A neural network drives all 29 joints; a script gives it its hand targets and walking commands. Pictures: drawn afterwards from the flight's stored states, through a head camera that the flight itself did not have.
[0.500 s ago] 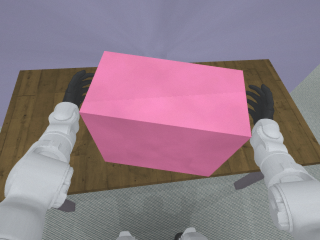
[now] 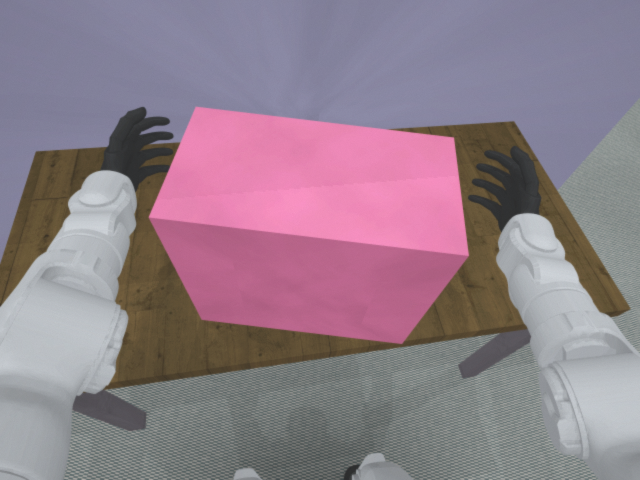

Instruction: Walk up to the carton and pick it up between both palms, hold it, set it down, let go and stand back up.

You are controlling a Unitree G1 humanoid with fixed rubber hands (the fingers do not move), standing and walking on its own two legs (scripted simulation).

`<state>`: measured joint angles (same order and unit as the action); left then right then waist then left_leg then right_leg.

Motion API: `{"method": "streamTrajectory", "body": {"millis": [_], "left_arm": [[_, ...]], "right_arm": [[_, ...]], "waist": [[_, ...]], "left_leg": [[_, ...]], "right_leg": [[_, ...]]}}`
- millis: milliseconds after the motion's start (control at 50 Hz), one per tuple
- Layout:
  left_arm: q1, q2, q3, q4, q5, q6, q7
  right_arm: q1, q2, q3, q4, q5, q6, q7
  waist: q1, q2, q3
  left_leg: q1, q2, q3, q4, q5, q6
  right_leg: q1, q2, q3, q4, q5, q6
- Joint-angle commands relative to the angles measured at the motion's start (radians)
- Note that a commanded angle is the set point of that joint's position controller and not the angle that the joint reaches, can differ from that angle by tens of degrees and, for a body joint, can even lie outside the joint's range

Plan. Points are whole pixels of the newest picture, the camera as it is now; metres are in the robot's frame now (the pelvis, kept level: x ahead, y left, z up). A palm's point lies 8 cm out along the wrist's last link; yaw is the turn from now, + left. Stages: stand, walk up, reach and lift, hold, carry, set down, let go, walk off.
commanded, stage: set down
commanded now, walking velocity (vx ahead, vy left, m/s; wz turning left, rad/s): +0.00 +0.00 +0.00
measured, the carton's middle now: (311, 240) +0.44 -0.02 -0.01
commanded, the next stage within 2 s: none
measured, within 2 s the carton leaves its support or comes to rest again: neither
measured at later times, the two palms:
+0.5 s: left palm (103, 159) +0.49 +0.22 +0.11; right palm (537, 202) +0.40 -0.28 +0.11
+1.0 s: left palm (106, 188) +0.46 +0.21 +0.09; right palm (541, 239) +0.36 -0.28 +0.08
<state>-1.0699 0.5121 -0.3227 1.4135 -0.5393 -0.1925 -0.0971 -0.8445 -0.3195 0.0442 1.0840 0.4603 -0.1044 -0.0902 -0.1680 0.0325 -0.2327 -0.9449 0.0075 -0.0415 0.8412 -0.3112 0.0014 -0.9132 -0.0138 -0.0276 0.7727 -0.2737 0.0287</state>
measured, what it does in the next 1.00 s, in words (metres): stands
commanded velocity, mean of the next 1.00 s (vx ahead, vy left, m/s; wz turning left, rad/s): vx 0.00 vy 0.00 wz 0.00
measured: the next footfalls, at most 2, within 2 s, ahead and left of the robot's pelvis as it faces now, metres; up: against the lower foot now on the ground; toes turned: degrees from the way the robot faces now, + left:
none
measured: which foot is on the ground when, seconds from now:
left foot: down 0.00-1.00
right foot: down 0.00-1.00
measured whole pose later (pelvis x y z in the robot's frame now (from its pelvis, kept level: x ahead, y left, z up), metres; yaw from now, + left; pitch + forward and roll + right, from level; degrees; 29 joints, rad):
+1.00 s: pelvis +0.01 +0.00 +0.03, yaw -1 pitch +16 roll -2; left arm -0.79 0.52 -0.18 1.17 -0.46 -0.16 -0.13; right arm -0.58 -0.33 0.05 0.87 0.45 -0.09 -0.10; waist -0.15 0.03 -0.16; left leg -0.67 0.01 -0.03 0.67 -0.28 0.01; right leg -0.65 -0.01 -0.01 0.59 -0.22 0.03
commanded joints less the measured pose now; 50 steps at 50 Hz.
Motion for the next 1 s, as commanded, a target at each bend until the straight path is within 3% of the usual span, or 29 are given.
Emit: {"method": "streamTrajectory", "body": {"millis": [0,40,80,120,160,200,240,280,300,360,380,480,500,520,540,600,640,660,700,720,740,780,820,880,940,980], "left_arm": [[-0.577,0.258,0.031,-0.207,-0.005,-0.047,0.011],[-0.573,0.25,0.024,-0.151,-0.003,-0.027,0.007],[-0.554,0.234,0.019,-0.174,-0.004,-0.024,0.008],[-0.541,0.238,0.025,-0.124,0.001,-0.017,0.001],[-0.554,0.252,0.04,-0.223,0.008,-0.023,0.003],[-0.549,0.243,0.038,-0.206,0.011,-0.011,-0.002],[-0.528,0.252,0.062,-0.219,0.028,0.002,-0.003],[-0.485,0.232,0.047,-0.183,0.032,0.0,-0.008],[-0.493,0.239,0.047,-0.226,0.027,-0.001,-0.005],[-0.496,0.26,0.063,-0.214,0.015,0.002,-0.004],[-0.516,0.247,0.039,-0.217,0.013,0.003,-0.003],[-0.482,0.245,0.077,-0.227,0.05,-0.001,-0.01],[-0.458,0.245,0.084,-0.292,0.045,-0.01,-0.008],[-0.454,0.247,0.073,-0.287,0.035,-0.012,-0.009],[-0.456,0.252,0.09,-0.305,0.047,-0.014,-0.006],[-0.411,0.248,0.112,-0.295,0.065,-0.011,-0.007],[-0.401,0.241,0.095,-0.23,0.051,-0.012,-0.015],[-0.379,0.238,0.096,-0.231,0.05,-0.017,-0.017],[-0.354,0.259,0.131,-0.362,0.061,-0.03,-0.008],[-0.339,0.262,0.147,-0.379,0.075,-0.032,-0.008],[-0.315,0.262,0.149,-0.338,0.082,-0.021,-0.013],[-0.33,0.263,0.152,-0.371,0.064,-0.017,-0.013],[-0.288,0.265,0.162,-0.385,0.071,-0.02,-0.014],[-0.246,0.282,0.197,-0.443,0.074,-0.028,-0.017],[-0.234,0.28,0.191,-0.417,0.071,-0.016,-0.026],[-0.16,0.268,0.208,-0.439,0.076,-0.021,-0.03]], "right_arm": [[-0.485,-0.283,-0.074,-0.197,0.0,-0.044,-0.005],[-0.494,-0.283,-0.082,-0.158,-0.02,-0.029,-0.004],[-0.479,-0.278,-0.075,-0.167,-0.01,-0.032,0.003],[-0.478,-0.266,-0.054,-0.149,-0.006,-0.019,0.006],[-0.46,-0.273,-0.062,-0.199,0.001,-0.026,0.002],[-0.458,-0.271,-0.063,-0.176,0.004,-0.019,0.005],[-0.442,-0.273,-0.051,-0.188,0.016,-0.016,0.013],[-0.419,-0.259,-0.036,-0.161,0.021,-0.014,0.019],[-0.43,-0.276,-0.047,-0.203,0.021,-0.02,0.02],[-0.441,-0.289,-0.056,-0.225,0.007,-0.014,0.02],[-0.446,-0.301,-0.076,-0.198,0.0,-0.011,0.021],[-0.398,-0.272,-0.061,-0.162,-0.005,-0.013,0.015],[-0.381,-0.273,-0.065,-0.238,0.001,-0.031,0.01],[-0.384,-0.281,-0.072,-0.247,0.0,-0.033,0.008],[-0.369,-0.288,-0.082,-0.229,-0.007,-0.033,0.01],[-0.334,-0.277,-0.075,-0.223,-0.012,-0.033,0.015],[-0.348,-0.273,-0.079,-0.201,-0.024,-0.028,0.01],[-0.329,-0.262,-0.066,-0.21,-0.02,-0.034,0.008],[-0.282,-0.275,-0.068,-0.329,-0.01,-0.06,0.005],[-0.258,-0.277,-0.075,-0.325,-0.012,-0.062,0.003],[-0.252,-0.281,-0.068,-0.293,-0.017,-0.053,0.005],[-0.26,-0.278,-0.074,-0.333,-0.014,-0.044,0.002],[-0.215,-0.265,-0.075,-0.334,-0.015,-0.046,-0.002],[-0.183,-0.254,-0.061,-0.397,-0.008,-0.054,-0.011],[-0.169,-0.248,-0.064,-0.396,-0.016,-0.04,-0.013],[-0.102,-0.236,-0.053,-0.431,-0.015,-0.052,-0.015]], "waist": [[-0.037,0.132,-0.826],[-0.046,0.131,-0.767],[-0.036,0.148,-0.762],[-0.036,0.115,-0.727],[-0.03,0.146,-0.787],[-0.042,0.158,-0.753],[-0.018,0.161,-0.729],[-0.023,0.144,-0.691],[-0.023,0.144,-0.73],[-0.02,0.117,-0.695],[-0.043,0.142,-0.695],[-0.038,0.155,-0.653],[-0.027,0.153,-0.721],[-0.047,0.145,-0.725],[-0.035,0.177,-0.714],[-0.031,0.163,-0.68],[-0.047,0.114,-0.612],[-0.031,0.115,-0.603],[-0.015,0.13,-0.728],[-0.021,0.144,-0.723],[-0.021,0.13,-0.67],[-0.01,0.121,-0.659],[-0.018,0.114,-0.659],[0.007,0.1,-0.663],[-0.003,0.094,-0.609],[0.024,0.075,-0.593]], "left_leg": [[0.654,-0.044,0.002,-0.067,0.316,-0.052],[0.679,-0.039,-0.001,-0.072,0.309,-0.051],[0.696,-0.036,-0.01,-0.075,0.352,-0.055],[0.683,-0.042,-0.005,-0.081,0.33,-0.041],[0.717,-0.044,-0.001,-0.09,0.383,-0.054],[0.74,-0.042,-0.007,-0.088,0.397,-0.059],[0.76,-0.04,-0.009,-0.102,0.415,-0.054],[0.745,-0.034,-0.016,-0.111,0.398,-0.044],[0.756,-0.035,-0.014,-0.108,0.411,-0.047],[0.754,-0.039,-0.008,-0.124,0.397,-0.042],[0.755,-0.036,-0.013,-0.131,0.378,-0.051],[0.78,-0.039,-0.009,-0.133,0.408,-0.048],[0.802,-0.04,-0.002,-0.126,0.443,-0.054],[0.811,-0.038,-0.007,-0.128,0.444,-0.055],[0.817,-0.039,-0.003,-0.128,0.454,-0.066],[0.833,-0.035,-0.006,-0.142,0.446,-0.06],[0.775,-0.037,-0.009,-0.155,0.363,-0.043],[0.768,-0.036,-0.005,-0.155,0.373,-0.042],[0.807,-0.044,0.01,-0.145,0.449,-0.055],[0.832,-0.042,0.008,-0.143,0.489,-0.065],[0.835,-0.04,0.007,-0.151,0.487,-0.062],[0.8,-0.044,0.018,-0.167,0.415,-0.057],[0.799,-0.046,0.022,-0.164,0.435,-0.054],[0.791,-0.049,0.027,-0.179,0.451,-0.049],[0.793,-0.046,0.026,-0.194,0.398,-0.048],[0.793,-0.045,0.03,-0.21,0.383,-0.043]], "right_leg": [[0.259,0.049,-0.066,-0.105,0.295,0.016],[0.234,0.05,-0.071,-0.125,0.274,0.008],[0.24,0.054,-0.079,-0.123,0.311,0.002],[0.261,0.05,-0.071,-0.134,0.302,0.008],[0.29,0.053,-0.07,-0.14,0.352,0.014],[0.27,0.055,-0.079,-0.15,0.357,0.009],[0.285,0.055,-0.081,-0.16,0.363,0.009],[0.276,0.052,-0.084,-0.164,0.344,0.004],[0.282,0.055,-0.087,-0.161,0.358,0.006],[0.303,0.057,-0.086,-0.17,0.364,0.012],[0.286,0.059,-0.091,-0.172,0.352,0.008],[0.301,0.055,-0.083,-0.189,0.368,0.004],[0.321,0.056,-0.082,-0.19,0.41,0.009],[0.322,0.061,-0.086,-0.19,0.421,0.008],[0.312,0.062,-0.085,-0.191,0.406,0.005],[0.317,0.062,-0.085,-0.2,0.393,0.005],[0.322,0.056,-0.086,-0.2,0.35,0.009],[0.33,0.054,-0.081,-0.197,0.348,0.008],[0.386,0.061,-0.076,-0.191,0.424,0.015],[0.389,0.067,-0.08,-0.192,0.455,0.015],[0.39,0.069,-0.081,-0.201,0.446,0.012],[0.393,0.061,-0.071,-0.211,0.386,0.009],[0.416,0.062,-0.064,-0.209,0.432,0.011],[0.467,0.063,-0.056,-0.211,0.46,0.018],[0.456,0.058,-0.053,-0.223,0.414,0.014],[0.483,0.057,-0.047,-0.231,0.398,0.011]]}}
